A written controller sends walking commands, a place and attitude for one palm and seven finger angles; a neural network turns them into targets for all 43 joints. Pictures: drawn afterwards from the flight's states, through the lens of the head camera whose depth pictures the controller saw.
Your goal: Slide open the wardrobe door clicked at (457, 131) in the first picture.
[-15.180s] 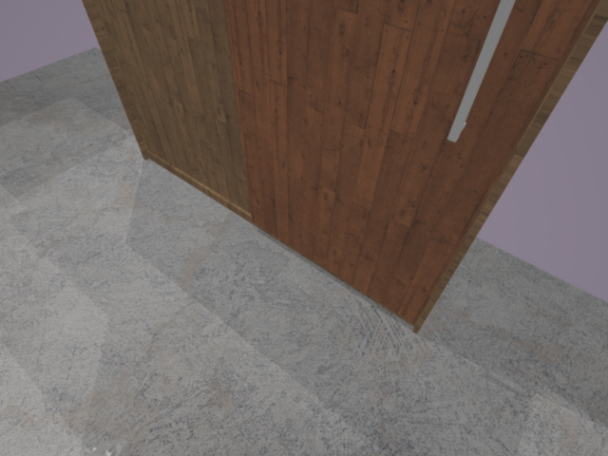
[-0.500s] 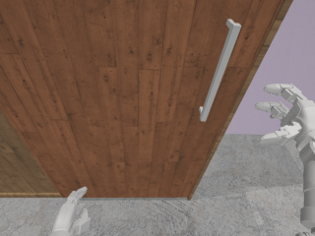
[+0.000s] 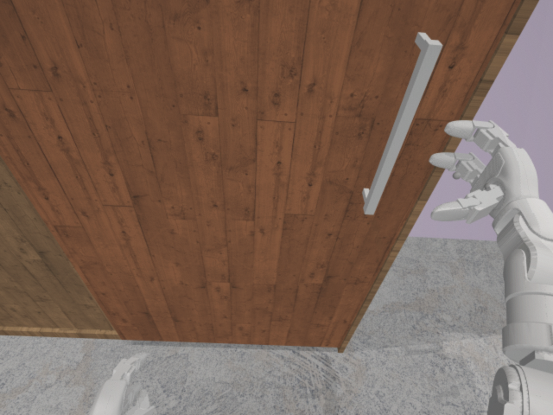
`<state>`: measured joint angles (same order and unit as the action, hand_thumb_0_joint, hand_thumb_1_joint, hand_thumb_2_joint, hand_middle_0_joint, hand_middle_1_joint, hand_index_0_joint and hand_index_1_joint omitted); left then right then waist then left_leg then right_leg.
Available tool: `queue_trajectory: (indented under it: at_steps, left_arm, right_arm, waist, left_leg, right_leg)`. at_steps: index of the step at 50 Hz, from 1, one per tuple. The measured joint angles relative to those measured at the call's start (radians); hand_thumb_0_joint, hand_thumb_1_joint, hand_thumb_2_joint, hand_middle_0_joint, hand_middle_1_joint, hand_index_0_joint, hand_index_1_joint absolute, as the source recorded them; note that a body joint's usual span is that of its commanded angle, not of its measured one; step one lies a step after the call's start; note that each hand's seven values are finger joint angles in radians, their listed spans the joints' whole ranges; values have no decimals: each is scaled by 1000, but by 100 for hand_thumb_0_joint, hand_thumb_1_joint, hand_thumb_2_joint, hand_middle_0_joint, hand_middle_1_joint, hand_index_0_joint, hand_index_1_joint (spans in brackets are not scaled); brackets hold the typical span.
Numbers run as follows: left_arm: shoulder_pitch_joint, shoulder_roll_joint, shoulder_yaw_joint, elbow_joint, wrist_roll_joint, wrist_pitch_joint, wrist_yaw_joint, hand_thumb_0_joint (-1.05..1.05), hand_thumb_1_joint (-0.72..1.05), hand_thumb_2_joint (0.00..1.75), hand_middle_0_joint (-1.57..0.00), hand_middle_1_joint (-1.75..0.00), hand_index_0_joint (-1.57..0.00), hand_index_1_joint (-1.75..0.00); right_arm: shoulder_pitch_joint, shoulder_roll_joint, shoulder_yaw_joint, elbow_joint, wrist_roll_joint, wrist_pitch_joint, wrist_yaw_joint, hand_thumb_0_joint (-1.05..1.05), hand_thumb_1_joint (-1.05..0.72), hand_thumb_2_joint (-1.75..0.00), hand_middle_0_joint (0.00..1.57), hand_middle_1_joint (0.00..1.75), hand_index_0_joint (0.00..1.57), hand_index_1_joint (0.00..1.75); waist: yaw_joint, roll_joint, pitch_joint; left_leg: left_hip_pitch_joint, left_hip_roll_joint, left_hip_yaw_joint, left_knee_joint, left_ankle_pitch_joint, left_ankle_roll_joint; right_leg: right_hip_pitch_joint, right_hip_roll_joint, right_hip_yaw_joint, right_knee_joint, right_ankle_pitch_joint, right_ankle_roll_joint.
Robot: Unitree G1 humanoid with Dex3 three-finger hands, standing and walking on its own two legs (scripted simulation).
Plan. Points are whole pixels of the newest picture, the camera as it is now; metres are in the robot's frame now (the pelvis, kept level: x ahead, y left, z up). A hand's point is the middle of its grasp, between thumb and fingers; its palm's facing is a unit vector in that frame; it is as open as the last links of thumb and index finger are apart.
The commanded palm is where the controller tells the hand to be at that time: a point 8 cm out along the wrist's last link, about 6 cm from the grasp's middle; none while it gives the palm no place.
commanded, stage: move the hooked fingers beside the handle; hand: right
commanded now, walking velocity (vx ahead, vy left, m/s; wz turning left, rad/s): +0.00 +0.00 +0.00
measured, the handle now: (391, 137) +0.49 -0.14 +0.19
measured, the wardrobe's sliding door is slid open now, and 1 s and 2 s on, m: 0.00 0.00 0.00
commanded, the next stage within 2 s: feel for the door with the fingertips in 1.86 s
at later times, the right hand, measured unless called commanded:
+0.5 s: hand (428, 163) +0.43 -0.18 +0.18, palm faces -0.01 +1.00 -0.03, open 14.0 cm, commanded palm +0.40 -0.23 +0.19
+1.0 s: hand (438, 165) +0.42 -0.19 +0.20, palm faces -0.02 +1.00 +0.01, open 14.0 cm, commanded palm +0.40 -0.24 +0.19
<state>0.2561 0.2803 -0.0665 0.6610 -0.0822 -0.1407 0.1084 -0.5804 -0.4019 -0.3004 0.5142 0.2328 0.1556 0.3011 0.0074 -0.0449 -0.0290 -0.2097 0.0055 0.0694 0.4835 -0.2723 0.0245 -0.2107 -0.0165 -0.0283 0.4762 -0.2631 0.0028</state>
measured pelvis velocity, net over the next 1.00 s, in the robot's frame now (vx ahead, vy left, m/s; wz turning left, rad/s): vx -0.01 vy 0.00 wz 0.01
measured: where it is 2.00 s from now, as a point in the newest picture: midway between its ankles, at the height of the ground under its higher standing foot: outside the picture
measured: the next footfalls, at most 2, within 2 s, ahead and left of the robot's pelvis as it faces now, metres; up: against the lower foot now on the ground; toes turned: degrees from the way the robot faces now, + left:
none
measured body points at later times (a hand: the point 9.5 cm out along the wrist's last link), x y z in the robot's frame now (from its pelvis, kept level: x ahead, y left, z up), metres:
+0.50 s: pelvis +0.00 +0.00 +0.00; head +0.01 +0.02 +0.45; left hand +0.10 +0.26 -0.11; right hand +0.43 -0.24 +0.19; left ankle -0.01 +0.10 -0.74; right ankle -0.01 -0.12 -0.74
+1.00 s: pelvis -0.01 +0.00 +0.00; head -0.01 +0.01 +0.45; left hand +0.14 +0.24 -0.09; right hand +0.41 -0.24 +0.20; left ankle -0.01 +0.10 -0.74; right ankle -0.01 -0.12 -0.74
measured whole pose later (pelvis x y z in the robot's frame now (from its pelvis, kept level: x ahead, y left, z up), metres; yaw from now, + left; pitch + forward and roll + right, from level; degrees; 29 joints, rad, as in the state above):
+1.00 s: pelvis -0.01 +0.00 +0.00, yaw +0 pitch +1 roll +0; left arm 0.23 0.27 -0.07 0.65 -0.08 -0.10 0.09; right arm -0.72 -0.38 -0.27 0.71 0.20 0.13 0.24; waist 0.02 -0.03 -0.04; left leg -0.24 0.00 0.06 0.48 -0.26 0.02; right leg -0.24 -0.02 -0.03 0.48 -0.25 0.00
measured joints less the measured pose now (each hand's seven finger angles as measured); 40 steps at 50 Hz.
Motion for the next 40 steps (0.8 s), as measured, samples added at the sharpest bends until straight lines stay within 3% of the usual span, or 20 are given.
queue_trajectory:
  at_steps: [7,14,22,28,36,40]
  left_arm:
    - [9,-3,5,-9,5,17,-8,1,91,89,-21,-30,-20,-30]
    - [45,-1,12,9,7,18,-9,1,91,89,-21,-30,-20,-30]
    - [61,6,22,2,10,37,-22,1,91,89,-21,-30,-20,-30]
    - [78,-3,27,-2,14,41,-28,1,91,89,-21,-30,-20,-30]
    - [44,-3,23,-27,5,54,-26,1,91,89,-21,-30,-20,-30]
    - [29,3,24,-30,3,48,-18,1,91,89,-21,-30,-20,-30]
  right_arm:
    - [-67,-17,-6,129,-34,8,-37,-1,50,-30,30,120,30,120]
    - [-115,0,6,156,-37,-66,-44,-1,50,-30,30,120,30,120]
    - [-150,-9,-2,257,-56,-58,-59,-1,50,-30,30,120,30,120]
    - [-61,30,-23,120,-44,-102,-58,-1,50,-30,30,120,30,120]
    - [-41,-19,-26,133,-50,-24,-44,-1,50,-30,30,120,30,120]
    - [-28,-1,3,94,-35,-30,-34,-1,50,-30,30,120,30,120]
  waist:
    - [26,1,0]
    - [25,7,3]
    - [41,-1,-8]
    - [27,4,-12]
    - [22,2,-18]
    - [5,2,-4]
  left_leg:
    - [-27,-3,-10,1,7,0]
    - [-25,-5,-11,-4,8,0]
    - [-54,-6,-24,2,9,-2]
    - [-29,-9,-34,-9,7,-2]
    - [-19,-12,-29,-14,11,0]
    - [-15,-8,-17,-15,13,-2]
  right_leg:
    - [-21,-3,-10,-2,5,0]
    - [-21,-5,-11,-2,2,-1]
    - [-44,-5,-23,-1,0,-3]
    - [-11,-8,-34,-16,-2,-3]
    - [-9,-11,-28,-12,-2,-1]
    - [-12,-7,-16,-7,2,-3]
